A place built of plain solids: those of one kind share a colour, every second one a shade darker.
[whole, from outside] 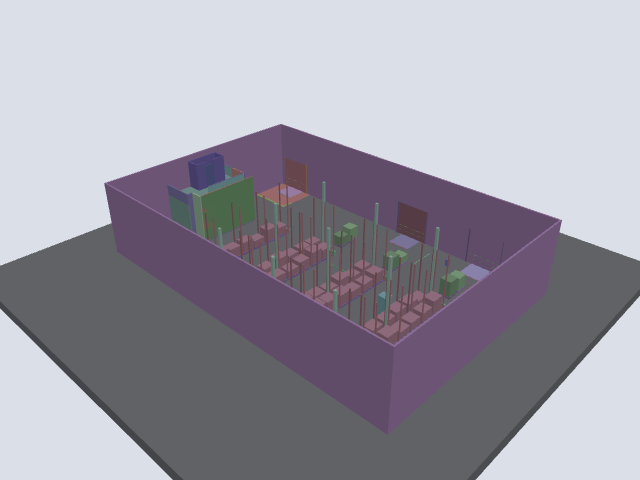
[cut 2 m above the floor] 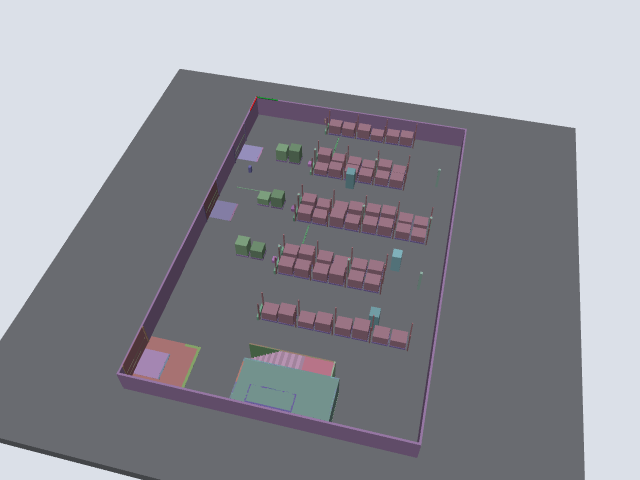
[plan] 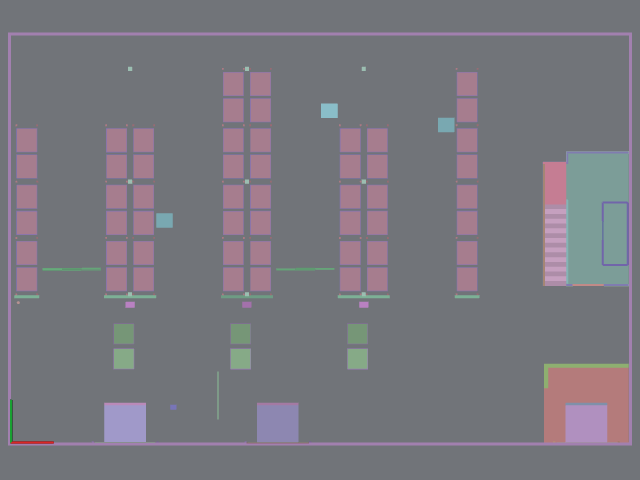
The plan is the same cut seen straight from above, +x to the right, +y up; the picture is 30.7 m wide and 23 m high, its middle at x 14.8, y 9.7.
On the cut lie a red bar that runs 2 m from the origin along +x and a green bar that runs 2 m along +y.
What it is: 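Racking aisles and the goods-in floor of a storage hall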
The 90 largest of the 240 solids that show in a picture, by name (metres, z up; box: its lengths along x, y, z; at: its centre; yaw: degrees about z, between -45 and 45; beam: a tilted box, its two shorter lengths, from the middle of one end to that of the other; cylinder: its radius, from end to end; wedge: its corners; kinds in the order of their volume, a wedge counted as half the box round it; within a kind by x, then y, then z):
{
 "wall_1": {"box": [0.15, 19.8, 6.6], "at": [-0.07, 9.75, 3.25]},
 "wall_2": {"box": [29.9, 0.15, 6.6], "at": [14.8, -0.07, 3.25]},
 "wall_3": {"box": [29.9, 0.15, 6.6], "at": [14.8, 19.57, 3.25]},
 "wall_4": {"box": [0.15, 19.8, 6.6], "at": [29.68, 9.75, 3.25]},
 "mezz_deck_1": {"box": [3.0, 6.44, 3.6], "at": [28.1, 10.72, 1.75]},
 "row_load_1": {"box": [0.95, 1.1, 0.94], "at": [0.75, 7.82, 0.61]},
 "row_load_2": {"box": [0.95, 1.1, 0.87], "at": [0.75, 9.08, 0.58]},
 "row_load_3": {"box": [0.95, 1.1, 0.98], "at": [0.75, 10.52, 0.63]},
 "row_load_4": {"box": [0.95, 1.1, 0.61], "at": [0.75, 11.78, 0.45]},
 "row_load_5": {"box": [0.95, 1.1, 0.85], "at": [0.75, 13.22, 0.56]},
 "row_load_6": {"box": [0.95, 1.1, 0.94], "at": [0.75, 14.48, 0.61]},
 "row_load_7": {"box": [0.95, 1.1, 1.19], "at": [5.05, 7.82, 0.74]},
 "row_load_8": {"box": [0.95, 1.1, 0.78], "at": [5.05, 9.08, 0.53]},
 "row_load_9": {"box": [0.95, 1.1, 0.71], "at": [5.05, 10.52, 0.5]},
 "row_load_10": {"box": [0.95, 1.1, 0.6], "at": [5.05, 11.78, 0.44]},
 "row_load_11": {"box": [0.95, 1.1, 0.98], "at": [5.05, 13.22, 0.63]},
 "row_load_12": {"box": [0.95, 1.1, 0.57], "at": [5.05, 14.48, 0.43]},
 "row_load_13": {"box": [0.95, 1.1, 0.59], "at": [6.35, 7.82, 0.43]},
 "row_load_14": {"box": [0.95, 1.1, 0.91], "at": [6.35, 9.08, 0.6]},
 "row_load_15": {"box": [0.95, 1.1, 0.96], "at": [6.35, 10.52, 0.62]},
 "row_load_16": {"box": [0.95, 1.1, 0.8], "at": [6.35, 11.78, 0.54]},
 "row_load_17": {"box": [0.95, 1.1, 0.85], "at": [6.35, 13.22, 0.56]},
 "row_load_18": {"box": [0.95, 1.1, 0.89], "at": [6.35, 14.48, 0.58]},
 "row_load_19": {"box": [0.95, 1.1, 0.99], "at": [10.65, 7.82, 0.63]},
 "row_load_20": {"box": [0.95, 1.1, 0.67], "at": [10.65, 9.08, 0.48]},
 "row_load_21": {"box": [0.95, 1.1, 0.72], "at": [10.65, 10.52, 0.5]},
 "row_load_22": {"box": [0.95, 1.1, 1.0], "at": [10.65, 11.78, 0.64]},
 "row_load_23": {"box": [0.95, 1.1, 1.1], "at": [10.65, 13.22, 0.69]},
 "row_load_24": {"box": [0.95, 1.1, 1.2], "at": [10.65, 14.48, 0.74]},
 "row_load_25": {"box": [0.95, 1.1, 0.69], "at": [10.65, 15.92, 0.49]},
 "row_load_26": {"box": [0.95, 1.1, 0.6], "at": [10.65, 17.18, 0.44]},
 "row_load_27": {"box": [0.95, 1.1, 0.95], "at": [11.95, 7.82, 0.61]},
 "row_load_28": {"box": [0.95, 1.1, 0.74], "at": [11.95, 9.08, 0.51]},
 "row_load_29": {"box": [0.95, 1.1, 1.13], "at": [11.95, 10.52, 0.7]},
 "row_load_30": {"box": [0.95, 1.1, 0.82], "at": [11.95, 11.78, 0.55]},
 "row_load_31": {"box": [0.95, 1.1, 0.98], "at": [11.95, 13.22, 0.63]},
 "row_load_32": {"box": [0.95, 1.1, 1.1], "at": [11.95, 14.48, 0.69]},
 "row_load_33": {"box": [0.95, 1.1, 0.83], "at": [11.95, 15.92, 0.55]},
 "row_load_34": {"box": [0.95, 1.1, 0.63], "at": [11.95, 17.18, 0.45]},
 "row_load_35": {"box": [0.95, 1.1, 0.9], "at": [16.25, 7.82, 0.59]},
 "row_load_36": {"box": [0.95, 1.1, 1.2], "at": [16.25, 9.08, 0.74]},
 "row_load_37": {"box": [0.95, 1.1, 0.9], "at": [16.25, 10.52, 0.59]},
 "row_load_38": {"box": [0.95, 1.1, 0.65], "at": [16.25, 11.78, 0.47]},
 "row_load_39": {"box": [0.95, 1.1, 0.75], "at": [16.25, 13.22, 0.52]},
 "row_load_40": {"box": [0.95, 1.1, 0.9], "at": [16.25, 14.48, 0.59]},
 "row_load_41": {"box": [0.95, 1.1, 0.97], "at": [17.55, 7.82, 0.62]},
 "row_load_42": {"box": [0.95, 1.1, 0.97], "at": [17.55, 9.08, 0.62]},
 "row_load_43": {"box": [0.95, 1.1, 0.95], "at": [17.55, 10.52, 0.62]},
 "row_load_44": {"box": [0.95, 1.1, 1.17], "at": [17.55, 11.78, 0.73]},
 "row_load_45": {"box": [0.95, 1.1, 0.91], "at": [17.55, 13.22, 0.59]},
 "row_load_46": {"box": [0.95, 1.1, 0.88], "at": [17.55, 14.48, 0.58]},
 "row_load_47": {"box": [0.95, 1.1, 0.82], "at": [21.85, 7.82, 0.55]},
 "row_load_48": {"box": [0.95, 1.1, 1.17], "at": [21.85, 9.08, 0.72]},
 "row_load_49": {"box": [0.95, 1.1, 0.68], "at": [21.85, 10.52, 0.48]},
 "row_load_50": {"box": [0.95, 1.1, 1.02], "at": [21.85, 11.78, 0.65]},
 "row_load_51": {"box": [0.95, 1.1, 0.95], "at": [21.85, 13.22, 0.61]},
 "row_load_52": {"box": [0.95, 1.1, 1.2], "at": [21.85, 14.48, 0.74]},
 "row_load_53": {"box": [0.95, 1.1, 0.75], "at": [21.85, 15.92, 0.51]},
 "row_load_54": {"box": [0.95, 1.1, 0.71], "at": [21.85, 17.18, 0.5]},
 "mezz_landing_1": {"box": [1.02, 1.93, 3.6], "at": [26.09, 12.37, 1.75]},
 "lane_load_1": {"box": [0.95, 0.95, 1.14], "at": [5.4, 4.0, 0.71]},
 "lane_load_2": {"box": [0.95, 0.95, 1.39], "at": [5.4, 5.2, 0.83]},
 "lane_load_3": {"box": [0.95, 0.95, 0.66], "at": [11.0, 4.0, 0.47]},
 "lane_load_4": {"box": [0.95, 0.95, 1.12], "at": [11.0, 5.2, 0.7]},
 "lane_load_5": {"box": [0.95, 0.95, 1.23], "at": [16.6, 4.0, 0.75]},
 "lane_load_6": {"box": [0.95, 0.95, 0.87], "at": [16.6, 5.2, 0.57]},
 "mezz_steps_1": {"box": [1.02, 0.23, 2.22], "at": [26.09, 9.91, 1.06]},
 "mezz_steps_2": {"box": [1.02, 0.23, 2.42], "at": [26.09, 10.14, 1.16]},
 "mezz_steps_3": {"box": [1.02, 0.23, 2.61], "at": [26.09, 10.37, 1.26]},
 "mezz_steps_4": {"box": [1.02, 0.23, 2.81], "at": [26.09, 10.6, 1.36]},
 "mezz_steps_5": {"box": [1.02, 0.23, 3.01], "at": [26.09, 10.83, 1.45]},
 "mezz_steps_6": {"box": [1.02, 0.23, 3.2], "at": [26.09, 11.06, 1.55]},
 "mezz_steps_7": {"box": [1.02, 0.23, 3.4], "at": [26.09, 11.29, 1.65]},
 "office_1": {"box": [0.1, 1.2, 6.1], "at": [28.35, 9.1, 3.0]},
 "office_2": {"box": [0.1, 0.9, 6.1], "at": [28.35, 11.05, 3.0]},
 "office_3": {"box": [1.2, 0.1, 6.1], "at": [28.95, 8.5, 3.0]},
 "office_4": {"box": [1.2, 0.1, 6.1], "at": [28.95, 11.5, 3.0]},
 "office_5": {"box": [0.1, 3.0, 6.1], "at": [29.55, 10.0, 3.0]},
 "left_cage_1": {"box": [0.8, 0.7, 1.75], "at": [7.35, 10.63, 0.82]},
 "left_cage_2": {"box": [0.8, 0.7, 1.75], "at": [15.25, 15.89, 0.82]},
 "left_cage_3": {"box": [0.8, 0.7, 1.75], "at": [20.85, 15.21, 0.82]},
 "mezz_cheek_whole_1": {"box": [0.1, 5.84, 4.6], "at": [25.53, 10.42, 2.25]},
 "mezz_cheek_1": {"box": [0.1, 5.84, 4.56], "at": [25.53, 10.42, 2.23]},
 "mezz_par_1": {"box": [0.1, 4.04, 4.56], "at": [26.65, 9.62, 2.23]},
 "mezz_par_2": {"box": [1.2, 0.1, 4.56], "at": [29.0, 7.55, 2.23]},
 "mezz_par_whole_1": {"box": [3.0, 0.1, 4.6], "at": [28.1, 13.89, 2.25]},
 "mezz_par_whole_2": {"box": [1.2, 0.1, 4.6], "at": [29.0, 7.55, 2.25]},
 "dock_deck_1": {"box": [4.07, 3.78, 0.06], "at": [27.57, 1.89, -0.02]},
 "mezz_gate_1": {"box": [1.5, 0.1, 4.6], "at": [27.65, 7.55, 2.25]},
 "mezz_landing_whole_1": {"box": [1.12, 0.1, 4.6], "at": [26.04, 13.39, 2.25]}
}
